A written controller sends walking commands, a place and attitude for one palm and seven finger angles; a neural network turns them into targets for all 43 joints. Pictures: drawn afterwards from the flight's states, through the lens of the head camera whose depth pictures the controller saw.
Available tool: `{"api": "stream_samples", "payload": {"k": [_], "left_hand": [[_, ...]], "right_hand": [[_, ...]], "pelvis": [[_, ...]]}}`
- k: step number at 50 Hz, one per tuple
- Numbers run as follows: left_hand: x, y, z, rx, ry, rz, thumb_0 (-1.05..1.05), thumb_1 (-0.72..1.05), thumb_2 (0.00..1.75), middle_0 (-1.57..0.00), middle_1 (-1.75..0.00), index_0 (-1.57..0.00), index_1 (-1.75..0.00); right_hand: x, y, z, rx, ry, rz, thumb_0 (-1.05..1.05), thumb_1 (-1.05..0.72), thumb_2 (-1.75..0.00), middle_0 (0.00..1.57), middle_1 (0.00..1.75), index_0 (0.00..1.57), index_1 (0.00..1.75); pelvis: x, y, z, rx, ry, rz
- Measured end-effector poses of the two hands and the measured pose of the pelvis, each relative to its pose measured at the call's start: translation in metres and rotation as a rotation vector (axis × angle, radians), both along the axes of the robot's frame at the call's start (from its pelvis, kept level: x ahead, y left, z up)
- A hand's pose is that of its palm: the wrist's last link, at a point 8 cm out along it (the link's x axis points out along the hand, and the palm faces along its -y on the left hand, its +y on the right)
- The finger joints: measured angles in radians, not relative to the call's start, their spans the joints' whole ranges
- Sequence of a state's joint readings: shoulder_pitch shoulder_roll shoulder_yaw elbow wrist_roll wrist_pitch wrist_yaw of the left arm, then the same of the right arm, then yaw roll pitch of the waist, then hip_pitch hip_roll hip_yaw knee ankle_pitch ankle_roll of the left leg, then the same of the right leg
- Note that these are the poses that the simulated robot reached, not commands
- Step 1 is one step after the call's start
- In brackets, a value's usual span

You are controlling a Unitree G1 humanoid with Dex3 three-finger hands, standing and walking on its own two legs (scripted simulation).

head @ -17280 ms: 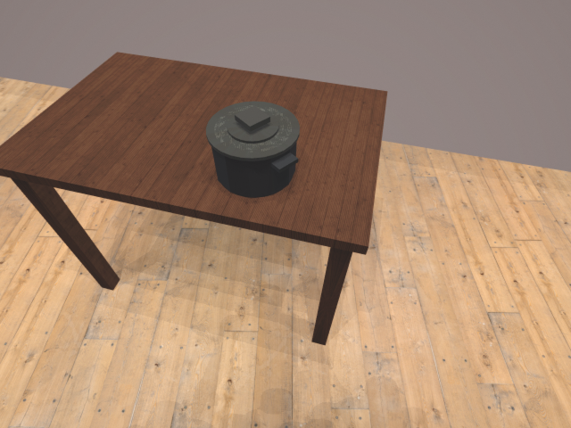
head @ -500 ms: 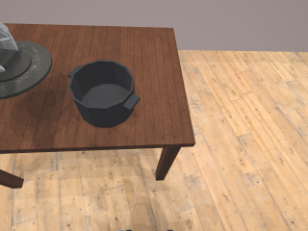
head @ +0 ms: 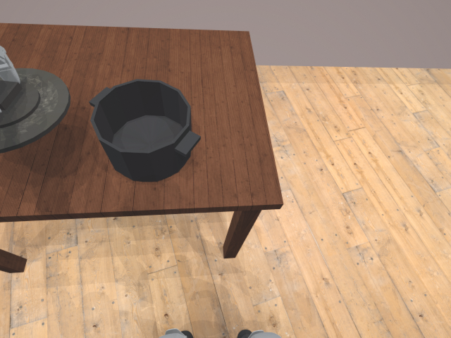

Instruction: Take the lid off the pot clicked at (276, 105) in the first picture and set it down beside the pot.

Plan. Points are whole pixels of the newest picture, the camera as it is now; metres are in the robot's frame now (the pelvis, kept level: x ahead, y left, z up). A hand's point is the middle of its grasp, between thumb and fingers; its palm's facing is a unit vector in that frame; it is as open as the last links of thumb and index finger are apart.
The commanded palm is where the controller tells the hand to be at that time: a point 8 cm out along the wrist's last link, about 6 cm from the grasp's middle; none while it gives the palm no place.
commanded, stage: lower the lid onto the table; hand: left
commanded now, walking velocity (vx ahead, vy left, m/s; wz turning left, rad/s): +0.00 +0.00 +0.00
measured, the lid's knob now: out of the picture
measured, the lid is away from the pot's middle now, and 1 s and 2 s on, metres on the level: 0.22 0.23 0.22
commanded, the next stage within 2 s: none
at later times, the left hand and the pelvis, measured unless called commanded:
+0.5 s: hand out of the picture +0.49 +0.34 +0.10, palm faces -0.47 -0.16 -0.87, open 8.8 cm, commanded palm +0.55 +0.35 +0.16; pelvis +0.00 +0.00 -0.01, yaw +0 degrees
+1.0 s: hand out of the picture +0.49 +0.35 +0.06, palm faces -0.49 -0.16 -0.86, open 8.8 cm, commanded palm +0.56 +0.35 +0.12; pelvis -0.01 +0.01 -0.02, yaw -1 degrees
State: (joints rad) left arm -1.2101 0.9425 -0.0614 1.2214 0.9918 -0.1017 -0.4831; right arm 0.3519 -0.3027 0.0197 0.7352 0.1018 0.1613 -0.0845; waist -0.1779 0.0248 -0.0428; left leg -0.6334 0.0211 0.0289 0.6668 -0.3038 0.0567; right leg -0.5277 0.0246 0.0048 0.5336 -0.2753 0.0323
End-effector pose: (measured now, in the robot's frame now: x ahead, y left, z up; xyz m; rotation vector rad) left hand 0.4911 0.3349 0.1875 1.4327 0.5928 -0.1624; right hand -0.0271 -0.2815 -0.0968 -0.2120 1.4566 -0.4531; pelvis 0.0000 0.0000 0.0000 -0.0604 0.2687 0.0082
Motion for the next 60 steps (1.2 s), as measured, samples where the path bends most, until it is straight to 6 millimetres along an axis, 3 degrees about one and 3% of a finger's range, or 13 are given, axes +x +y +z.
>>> {"api": "stream_samples", "payload": {"k": [60], "left_hand": [[0.016,0.023,-0.083,-0.011,0.050,-0.017,-0.03,0.22,0.85,-0.56,-0.98,-0.44,-0.88]], "right_hand": [[-0.025,0.022,-0.012,-0.031,0.111,-0.030,0.00,-0.90,-0.90,0.21,0.30,0.21,0.30]], "pelvis": [[-0.005,0.011,-0.025,-0.037,0.114,-0.007]]}}
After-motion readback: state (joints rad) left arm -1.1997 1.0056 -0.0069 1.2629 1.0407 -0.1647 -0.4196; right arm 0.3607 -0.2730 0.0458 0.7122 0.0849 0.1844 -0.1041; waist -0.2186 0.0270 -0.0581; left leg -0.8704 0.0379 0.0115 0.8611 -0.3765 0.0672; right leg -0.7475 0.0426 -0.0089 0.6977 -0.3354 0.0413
